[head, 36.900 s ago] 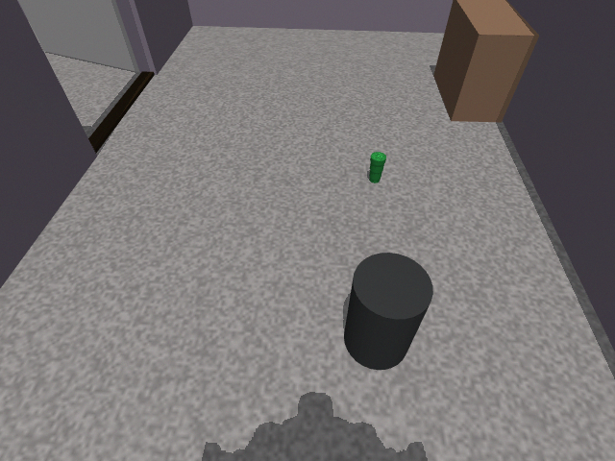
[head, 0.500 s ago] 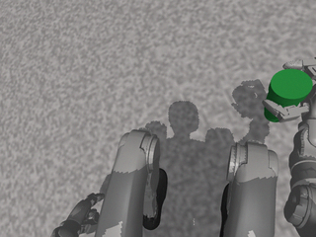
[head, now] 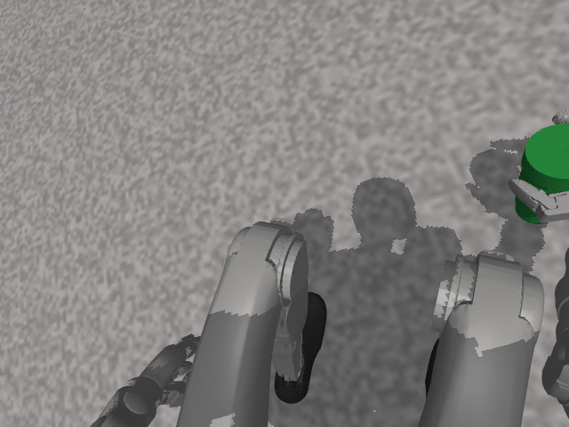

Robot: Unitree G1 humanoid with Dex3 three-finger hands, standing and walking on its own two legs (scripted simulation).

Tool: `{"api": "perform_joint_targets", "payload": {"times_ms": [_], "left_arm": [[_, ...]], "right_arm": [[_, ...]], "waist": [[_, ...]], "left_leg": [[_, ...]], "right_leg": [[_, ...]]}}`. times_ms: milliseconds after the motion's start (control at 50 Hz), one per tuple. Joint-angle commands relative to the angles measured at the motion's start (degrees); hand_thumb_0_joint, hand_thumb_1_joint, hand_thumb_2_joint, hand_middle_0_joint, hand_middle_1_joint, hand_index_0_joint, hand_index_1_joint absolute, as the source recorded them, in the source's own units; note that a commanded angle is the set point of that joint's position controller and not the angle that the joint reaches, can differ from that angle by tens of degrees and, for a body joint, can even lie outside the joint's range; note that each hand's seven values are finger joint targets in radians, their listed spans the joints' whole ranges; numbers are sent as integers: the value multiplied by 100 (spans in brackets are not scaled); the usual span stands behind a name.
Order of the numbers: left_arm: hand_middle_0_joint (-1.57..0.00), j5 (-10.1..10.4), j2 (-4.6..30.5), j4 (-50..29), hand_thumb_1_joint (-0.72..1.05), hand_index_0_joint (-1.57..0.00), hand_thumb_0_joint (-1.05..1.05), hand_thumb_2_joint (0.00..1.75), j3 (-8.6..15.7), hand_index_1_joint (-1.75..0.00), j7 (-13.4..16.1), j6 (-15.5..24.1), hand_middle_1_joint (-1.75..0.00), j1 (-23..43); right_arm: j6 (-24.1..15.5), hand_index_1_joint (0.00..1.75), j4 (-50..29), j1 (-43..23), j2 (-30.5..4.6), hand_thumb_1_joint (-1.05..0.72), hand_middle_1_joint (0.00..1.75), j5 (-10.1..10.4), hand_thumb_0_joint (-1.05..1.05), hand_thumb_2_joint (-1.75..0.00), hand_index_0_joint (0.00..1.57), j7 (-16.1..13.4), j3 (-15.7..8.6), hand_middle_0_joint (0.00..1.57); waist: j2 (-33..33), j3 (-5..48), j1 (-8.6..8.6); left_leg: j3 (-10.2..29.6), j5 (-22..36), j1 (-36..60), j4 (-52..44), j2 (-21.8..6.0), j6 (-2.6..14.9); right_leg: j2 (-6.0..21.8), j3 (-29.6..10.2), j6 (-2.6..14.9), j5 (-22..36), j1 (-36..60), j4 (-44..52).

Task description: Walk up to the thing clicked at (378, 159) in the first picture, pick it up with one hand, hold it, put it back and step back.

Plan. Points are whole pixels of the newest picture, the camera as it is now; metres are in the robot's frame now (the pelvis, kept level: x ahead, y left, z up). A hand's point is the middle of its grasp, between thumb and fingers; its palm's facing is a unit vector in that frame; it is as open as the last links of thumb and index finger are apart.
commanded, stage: lower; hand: right
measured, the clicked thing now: (548, 183) +0.43 -0.25 -0.14
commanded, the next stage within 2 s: loosen in 1.02 s
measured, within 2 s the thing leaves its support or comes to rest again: neither
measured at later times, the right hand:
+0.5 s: hand (548, 173) +0.45 -0.25 -0.16, palm faces +0.25 +0.97 -0.03, open 10.5 cm
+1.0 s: hand (543, 177) +0.46 -0.25 -0.19, palm faces +0.26 +0.97 -0.02, open 10.5 cm
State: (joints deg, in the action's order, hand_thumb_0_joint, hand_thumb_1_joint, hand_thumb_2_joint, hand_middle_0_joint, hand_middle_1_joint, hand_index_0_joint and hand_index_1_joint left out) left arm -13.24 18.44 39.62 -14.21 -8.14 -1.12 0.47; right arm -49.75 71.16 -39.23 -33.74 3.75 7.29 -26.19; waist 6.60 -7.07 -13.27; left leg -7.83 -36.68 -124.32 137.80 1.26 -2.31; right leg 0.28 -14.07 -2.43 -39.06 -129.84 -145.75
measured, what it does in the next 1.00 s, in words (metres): stands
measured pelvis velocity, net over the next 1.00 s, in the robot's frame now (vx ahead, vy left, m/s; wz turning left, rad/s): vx -0.01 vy -0.02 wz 0.09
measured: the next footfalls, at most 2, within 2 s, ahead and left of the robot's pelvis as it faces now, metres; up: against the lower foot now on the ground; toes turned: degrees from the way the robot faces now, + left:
none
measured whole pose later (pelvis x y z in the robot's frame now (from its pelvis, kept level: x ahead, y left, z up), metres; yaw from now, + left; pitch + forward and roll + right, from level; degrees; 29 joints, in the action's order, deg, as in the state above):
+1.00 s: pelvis -0.01 -0.02 -0.02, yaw +5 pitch +13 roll +17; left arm -20.8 21.4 33.6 -28.2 -8.5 -0.7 8.8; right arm -60.7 83.5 -40.3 -48.0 2.4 -0.7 -28.0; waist 15.1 -18.1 -16.4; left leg -13.4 -34.8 -118.8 137.7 3.9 -4.4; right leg 0.0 -21.8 -1.8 -40.1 -127.2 -152.0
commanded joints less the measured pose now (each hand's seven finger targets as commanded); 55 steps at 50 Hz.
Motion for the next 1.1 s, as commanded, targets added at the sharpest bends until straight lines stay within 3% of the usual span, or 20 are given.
{"api": "perform_joint_targets", "payload": {"times_ms": [0,60,180,240,300,400,460,480,500,640,720,820,840,960,1080], "left_arm": [[-20,-112,1754,-255,91,-20,0,91,366,-30,82,21,-30,-452],[-20,-179,1809,-268,91,-20,0,91,248,-30,65,36,-30,-366],[-20,-327,1876,-216,91,-20,0,91,15,-30,53,16,-30,-268],[-20,-399,1981,-308,91,-20,0,91,-71,-30,67,10,-30,-151],[-20,-454,2017,-347,91,-20,0,91,-181,-30,70,6,-30,-33],[-20,-516,2100,-439,91,-20,0,91,-330,-30,64,12,-30,63],[-20,-553,2118,-481,91,-20,0,91,-404,-30,69,23,-30,159],[-20,-564,2150,-480,91,-20,0,91,-419,-30,74,17,-30,148],[-20,-575,2142,-491,90,-20,0,91,-452,-30,73,29,-30,220],[-20,-650,2203,-584,91,-20,0,91,-602,-30,81,5,-30,370],[-20,-709,2272,-565,91,-20,0,91,-654,-30,99,-12,-30,422],[-20,-763,2252,-581,91,-20,0,91,-726,-30,96,-11,-30,493],[-20,-771,2278,-605,91,-20,0,91,-727,-30,95,-7,-30,520],[-20,-777,2317,-640,91,-20,0,91,-766,-30,79,-14,-30,589],[-20,-794,2370,-702,90,-20,0,91,-799,-30,68,-35,-30,632]], "right_arm": [[-802,142,-1108,-1935,-1200,-16,142,107,0,-126,128,-37,-106,127],[-929,142,-1076,-1998,-1374,-17,141,121,0,-126,126,-122,-221,125],[-1124,139,-797,-1950,-1519,-17,137,51,0,-126,121,-302,-172,121],[-1239,139,-866,-2078,-1750,-19,138,18,0,-126,122,-365,-196,122],[-1318,137,-708,-2120,-1969,-19,136,9,0,-124,122,-442,-302,121],[-1388,142,-233,-1875,-1916,-20,141,53,0,-129,125,-527,-261,125],[-1434,141,-130,-1679,-2000,-21,140,63,0,-128,126,-509,-260,125],[-1463,141,-116,-1738,-1938,-22,140,52,0,-128,126,-487,-186,125],[-1490,140,-134,-1777,-1994,-21,139,52,0,-128,124,-498,-164,124],[-1602,137,-75,-1756,-2316,-19,136,28,0,-126,121,-618,-311,120],[-1706,139,-196,-1952,-2503,-16,137,-2,0,-126,123,-713,-354,122],[-1758,138,-7,-1829,-2572,-18,136,-88,0,-126,122,-779,-328,123],[-1769,139,-30,-1892,-2484,-20,137,-97,0,-128,122,-787,-259,123],[-1760,139,139,-1724,-2395,-17,137,-98,0,-126,124,-796,-131,124],[-1798,140,263,-1597,-2418,-20,138,-97,0,-127,126,-849,-167,126]], "waist": [[-2143,3694,-355],[-2320,3633,-353],[-2520,3424,-535],[-2616,3405,-650],[-2603,3323,-652],[-2298,3067,-787],[-2281,3078,-723],[-2318,3029,-827],[-2309,3006,-797],[-2443,2845,-801],[-2641,2754,-884],[-2636,2665,-918],[-2624,2595,-992],[-2543,2434,-998],[-2515,2308,-996]], "left_leg": [[-526,913,1963,-1198,194,332],[-578,1041,1943,-1104,213,342],[-663,1144,2026,-1051,223,316],[-701,1246,2126,-1022,235,295],[-725,1279,2204,-1011,249,287],[-841,1144,2267,-1060,291,231],[-854,1236,2355,-1071,316,223],[-921,1267,2285,-1025,321,228],[-900,1291,2307,-1030,333,229],[-1004,1297,2339,-1001,384,231],[-1054,1285,2269,-964,393,232],[-1080,1274,2305,-968,419,229],[-1127,1270,2235,-961,412,221],[-1208,1282,2201,-934,437,220],[-1287,1320,2152,-895,444,220]], "right_leg": [[133,570,164,530,2413,1536],[167,497,122,706,2595,1511],[213,385,81,770,2738,1443],[227,331,86,805,2758,1359],[230,308,92,808,2661,1294],[226,218,136,546,2421,1224],[230,204,135,637,2466,1180],[238,143,112,681,2546,1217],[241,156,124,691,2499,1179],[293,43,89,714,2597,1200],[325,-17,63,683,2719,1209],[331,-34,76,638,2674,1172],[346,-82,64,641,2704,1203],[351,-149,56,636,2654,1224],[383,-269,24,713,2727,1297]]}}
